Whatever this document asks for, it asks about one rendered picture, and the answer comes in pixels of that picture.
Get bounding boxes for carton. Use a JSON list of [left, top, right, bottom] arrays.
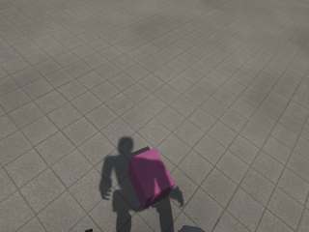
[[128, 148, 175, 209]]

